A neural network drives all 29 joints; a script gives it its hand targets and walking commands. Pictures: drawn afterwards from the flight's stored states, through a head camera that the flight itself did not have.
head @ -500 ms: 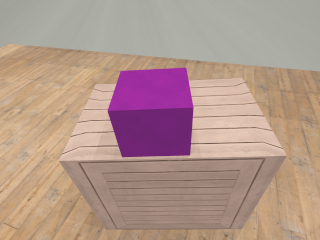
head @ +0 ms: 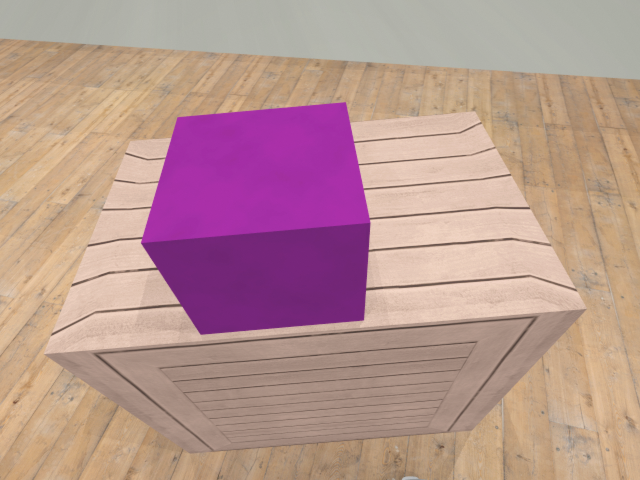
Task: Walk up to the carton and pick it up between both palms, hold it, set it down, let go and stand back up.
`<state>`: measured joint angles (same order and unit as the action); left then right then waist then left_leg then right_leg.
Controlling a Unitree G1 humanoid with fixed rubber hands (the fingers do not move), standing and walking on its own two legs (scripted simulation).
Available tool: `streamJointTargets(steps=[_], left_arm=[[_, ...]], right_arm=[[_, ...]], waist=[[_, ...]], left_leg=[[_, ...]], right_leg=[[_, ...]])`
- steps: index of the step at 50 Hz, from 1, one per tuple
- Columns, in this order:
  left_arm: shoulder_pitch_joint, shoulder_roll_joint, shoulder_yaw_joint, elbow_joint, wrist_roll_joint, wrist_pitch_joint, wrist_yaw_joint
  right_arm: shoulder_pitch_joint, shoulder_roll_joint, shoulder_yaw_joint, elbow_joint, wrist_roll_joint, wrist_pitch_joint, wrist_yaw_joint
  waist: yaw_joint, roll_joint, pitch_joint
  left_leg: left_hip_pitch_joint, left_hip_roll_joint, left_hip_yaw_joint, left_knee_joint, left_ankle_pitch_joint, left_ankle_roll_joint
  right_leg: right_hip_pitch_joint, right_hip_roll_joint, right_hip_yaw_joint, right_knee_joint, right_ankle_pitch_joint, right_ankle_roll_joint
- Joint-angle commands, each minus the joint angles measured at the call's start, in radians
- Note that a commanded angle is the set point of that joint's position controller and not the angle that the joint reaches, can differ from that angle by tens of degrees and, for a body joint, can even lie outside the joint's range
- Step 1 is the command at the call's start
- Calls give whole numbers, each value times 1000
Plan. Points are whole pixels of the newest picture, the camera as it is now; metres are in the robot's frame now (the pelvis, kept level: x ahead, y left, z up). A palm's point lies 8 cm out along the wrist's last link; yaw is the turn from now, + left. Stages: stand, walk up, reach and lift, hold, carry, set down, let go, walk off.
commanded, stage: stand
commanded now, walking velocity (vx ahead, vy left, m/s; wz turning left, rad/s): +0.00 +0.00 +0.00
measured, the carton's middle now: (272, 220) +0.48 +0.09 +0.05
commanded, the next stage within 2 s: none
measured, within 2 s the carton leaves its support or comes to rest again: neither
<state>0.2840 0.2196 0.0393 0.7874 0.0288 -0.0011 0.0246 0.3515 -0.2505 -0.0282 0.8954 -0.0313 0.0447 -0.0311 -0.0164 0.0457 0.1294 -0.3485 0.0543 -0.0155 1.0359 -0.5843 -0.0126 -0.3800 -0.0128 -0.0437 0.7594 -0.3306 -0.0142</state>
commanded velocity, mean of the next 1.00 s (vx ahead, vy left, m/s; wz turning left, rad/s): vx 0.00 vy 0.00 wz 0.00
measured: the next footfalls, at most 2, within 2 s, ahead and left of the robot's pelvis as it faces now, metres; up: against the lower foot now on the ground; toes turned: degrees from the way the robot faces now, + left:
left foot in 0.20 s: +0.09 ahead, +0.16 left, +0.00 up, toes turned +5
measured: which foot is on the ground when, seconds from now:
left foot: up 0.00-0.18, down 0.20-1.00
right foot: down 0.00-1.00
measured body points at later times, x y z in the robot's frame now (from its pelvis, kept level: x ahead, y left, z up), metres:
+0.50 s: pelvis +0.06 +0.04 +0.02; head +0.09 +0.04 +0.47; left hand +0.14 +0.30 -0.11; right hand +0.20 -0.20 -0.10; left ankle +0.05 +0.15 -0.71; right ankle +0.05 -0.11 -0.71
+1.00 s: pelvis +0.07 +0.04 +0.02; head +0.08 +0.04 +0.47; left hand +0.13 +0.30 -0.10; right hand +0.17 -0.21 -0.10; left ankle +0.05 +0.15 -0.71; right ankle +0.05 -0.11 -0.71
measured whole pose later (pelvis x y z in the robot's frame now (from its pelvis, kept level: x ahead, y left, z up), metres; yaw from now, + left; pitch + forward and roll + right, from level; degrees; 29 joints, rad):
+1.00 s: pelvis +0.07 +0.04 +0.02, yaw +6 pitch -2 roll +0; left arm 0.27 0.25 -0.01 0.76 0.01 0.01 0.00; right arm 0.26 -0.25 0.00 0.79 0.01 0.02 0.01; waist 0.00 0.00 0.07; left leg -0.21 0.00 -0.02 0.56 -0.31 0.00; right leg -0.16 -0.07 -0.07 0.53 -0.33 0.04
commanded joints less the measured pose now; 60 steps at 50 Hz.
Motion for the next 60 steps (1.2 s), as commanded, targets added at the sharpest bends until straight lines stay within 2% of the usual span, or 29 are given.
streamJointTargets(steps=[1, 2, 3, 4, 6, 7, 8, 9, 10, 11, 12, 13, 14, 15, 16, 17, 18, 19, 21, 23, 39, 60], left_arm=[[52, 224, 38, -104, 11, -17, 30], [130, 236, 51, -72, 41, -19, 27], [121, 235, 50, -72, 43, -16, 28], [98, 227, 46, -81, 39, -16, 29], [43, 224, 38, -107, 24, -17, 25], [9, 230, 33, -117, 15, -15, 20], [-33, 235, 24, -127, 3, -11, 13], [-43, 223, 13, -139, -7, -9, 4], [-2, 162, -3, -165, -21, -11, -4], [26, 103, -23, -187, -49, -4, -1], [2, 121, -12, -154, -41, 15, 7], [-18, 138, -9, -149, -34, 18, 4], [-7, 134, -11, -145, -39, 9, -1], [36, 132, -13, -130, -37, -5, -4], [65, 150, -9, -119, -25, -21, -5], [45, 192, 0, -125, -15, -33, -6], [5, 231, 9, -126, -21, -33, -11], [-16, 225, 7, -127, -28, -30, -18], [-14, 178, -6, -137, -24, -23, -21], [5, 185, -8, -140, -26, -20, -18], [-5, 190, 0, -146, -23, -16, -19], [18, 189, -1, -83, -24, -15, -17]], right_arm=[[28, -85, -14, -127, 11, -17, 6], [98, -84, -20, -105, 6, -17, 10], [80, -96, -23, -114, 3, -13, 14], [48, -97, -25, -132, 3, -12, 16], [18, -83, -23, -157, 7, -17, 21], [46, -80, -25, -155, 8, -23, 24], [88, -89, -32, -148, 7, -32, 29], [98, -124, -42, -155, 6, -44, 31], [83, -198, -61, -175, -8, -53, 31], [-2, -272, -71, -210, 23, -52, 28], [-46, -262, -71, -207, 37, -46, 26], [-82, -208, -49, -215, 38, -46, 24], [-106, -203, -39, -223, 28, -43, 21], [-142, -213, -30, -232, 23, -40, 19], [-152, -201, -20, -240, 29, -43, 23], [-121, -166, -11, -246, 40, -46, 31], [-82, -147, -9, -245, 43, -43, 32], [-73, -144, -8, -233, 37, -39, 30], [-101, -168, -11, -227, 41, -45, 30], [-101, -173, -14, -228, 37, -49, 33], [-119, -161, -15, -220, 38, -54, 38], [-58, -160, -17, -166, 36, -58, 31]], waist=[[43, -184, -90], [46, -181, -167], [52, -193, -158], [55, -209, -149], [43, -227, -138], [15, -220, -147], [-21, -192, -159], [-40, -134, -167], [-24, 37, -207], [6, 142, -198], [-11, 123, -159], [-2, 88, -116], [7, 79, -106], [43, 91, -125], [59, 90, -157], [35, 47, -201], [-6, 19, -207], [-13, -3, -209], [12, -14, -188], [12, -34, -194], [19, -38, -160], [15, -35, -107]], left_leg=[[-207, 39, -58, 58, -36, 9], [-195, 37, -72, 29, -17, -3], [-199, 39, -56, -6, 3, -13], [-187, 41, -48, -77, 29, -19], [-87, 29, -5, -228, 109, -16], [12, 5, 33, -328, 197, -7], [135, -20, 63, -455, 363, 8], [228, -25, 32, -548, 535, 29], [300, 94, -167, -582, 648, 85], [158, 264, -366, -655, 648, 221], [39, 290, -385, -671, 518, 296], [49, 245, -327, -654, 539, 279], [78, 197, -247, -611, 648, 239], [77, 162, -185, -557, 748, 182], [58, 127, -130, -494, 792, 124], [74, 76, -79, -454, 729, 82], [139, 36, -54, -471, 603, 68], [179, 45, -70, -494, 596, 69], [148, 55, -78, -490, 692, 78], [175, 60, -76, -493, 737, 84], [141, 35, -77, -556, 668, 69], [103, 18, -106, -600, 559, 56]], right_leg=[[207, -344, 403, -344, 391, -254], [280, -337, 404, -345, 235, -260], [290, -330, 387, -341, 199, -252], [285, -324, 360, -321, 260, -242], [214, -299, 257, -270, 461, -212], [153, -270, 192, -221, 523, -184], [81, -239, 137, -156, 513, -146], [4, -204, 95, -85, 438, -96], [-81, -127, 16, 47, 264, -27], [-44, -23, -33, 77, -122, 28], [33, -39, 24, 114, -280, 27], [7, -42, 35, 80, -256, 28], [10, -42, 28, -18, -178, 25], [80, -59, 31, -157, 2, 17], [172, -86, 69, -247, 246, 5], [194, -121, 126, -245, 364, -14], [134, -128, 136, -224, 334, -33], [122, -116, 113, -210, 320, -34], [171, -95, 74, -217, 335, -19], [167, -97, 66, -220, 355, -18], [239, -108, 35, -283, 300, -15], [233, -114, 18, -347, 171, -13]])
